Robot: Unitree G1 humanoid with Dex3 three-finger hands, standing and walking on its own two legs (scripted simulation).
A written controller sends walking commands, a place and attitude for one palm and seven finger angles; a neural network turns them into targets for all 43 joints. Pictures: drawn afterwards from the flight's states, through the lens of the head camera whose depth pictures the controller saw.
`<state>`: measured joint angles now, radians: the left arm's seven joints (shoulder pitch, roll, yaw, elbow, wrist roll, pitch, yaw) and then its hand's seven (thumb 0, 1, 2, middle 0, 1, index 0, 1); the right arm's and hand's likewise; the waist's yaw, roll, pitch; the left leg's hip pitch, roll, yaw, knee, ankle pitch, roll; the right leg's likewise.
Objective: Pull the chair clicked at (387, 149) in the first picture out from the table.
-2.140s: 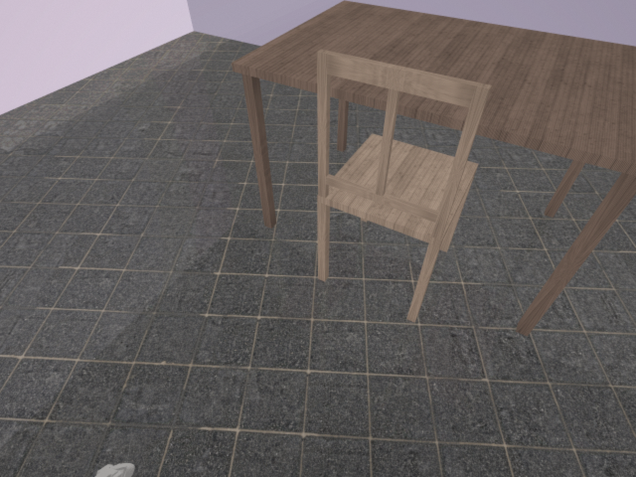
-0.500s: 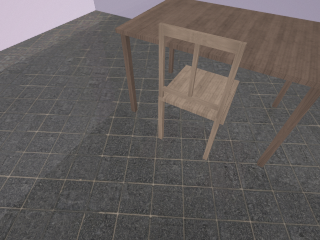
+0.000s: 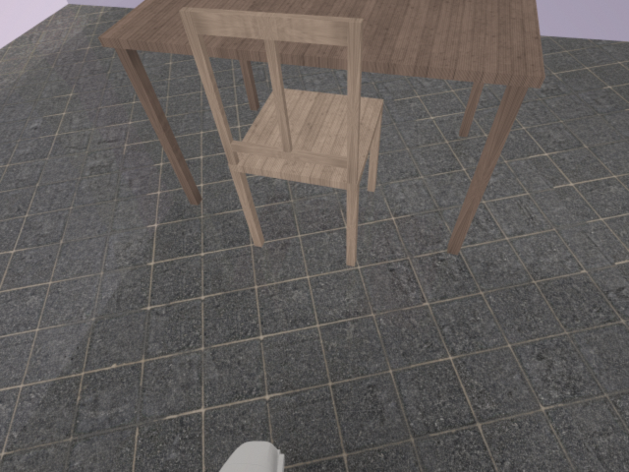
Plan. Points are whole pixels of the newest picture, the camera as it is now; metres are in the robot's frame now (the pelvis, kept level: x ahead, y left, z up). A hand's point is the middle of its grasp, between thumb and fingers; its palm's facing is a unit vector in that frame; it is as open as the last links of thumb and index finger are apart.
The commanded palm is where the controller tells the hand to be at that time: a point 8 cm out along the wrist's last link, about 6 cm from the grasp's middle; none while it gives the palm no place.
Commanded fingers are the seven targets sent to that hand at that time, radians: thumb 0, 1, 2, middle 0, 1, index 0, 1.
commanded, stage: turn to face it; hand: left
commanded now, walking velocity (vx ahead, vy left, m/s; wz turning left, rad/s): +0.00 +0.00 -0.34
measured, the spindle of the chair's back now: (280, 101) +0.93 +0.18 -0.08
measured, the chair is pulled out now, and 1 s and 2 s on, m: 0.00 0.00 0.00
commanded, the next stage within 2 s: take the last steps up to it in 0.28 s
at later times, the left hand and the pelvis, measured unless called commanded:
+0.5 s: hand out of the picture +0.06 +0.24 -0.17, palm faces -0.07 -0.98 -0.21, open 7.4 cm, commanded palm none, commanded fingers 0.00 0.90 0.90 -0.20 -0.30 -0.20 -0.30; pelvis +0.01 +0.05 +0.00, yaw -9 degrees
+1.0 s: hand (237, 398) +0.23 +0.16 -0.16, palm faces -0.18 -0.97 -0.18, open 7.3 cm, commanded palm none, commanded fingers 0.00 0.90 0.90 -0.20 -0.30 -0.20 -0.30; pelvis +0.11 +0.01 -0.01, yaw -9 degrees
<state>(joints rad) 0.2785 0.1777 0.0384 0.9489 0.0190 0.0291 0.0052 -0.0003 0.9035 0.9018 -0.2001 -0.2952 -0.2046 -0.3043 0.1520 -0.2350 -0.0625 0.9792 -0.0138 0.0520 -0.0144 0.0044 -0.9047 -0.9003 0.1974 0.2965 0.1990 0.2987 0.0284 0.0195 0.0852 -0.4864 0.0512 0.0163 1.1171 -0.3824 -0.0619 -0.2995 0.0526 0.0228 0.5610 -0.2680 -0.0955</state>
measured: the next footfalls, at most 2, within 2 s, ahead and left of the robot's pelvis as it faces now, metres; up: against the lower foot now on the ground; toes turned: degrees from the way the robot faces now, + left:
left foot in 0.48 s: +0.05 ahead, +0.16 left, +0.00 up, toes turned -9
right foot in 0.92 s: +0.15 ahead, -0.10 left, +0.00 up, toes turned -18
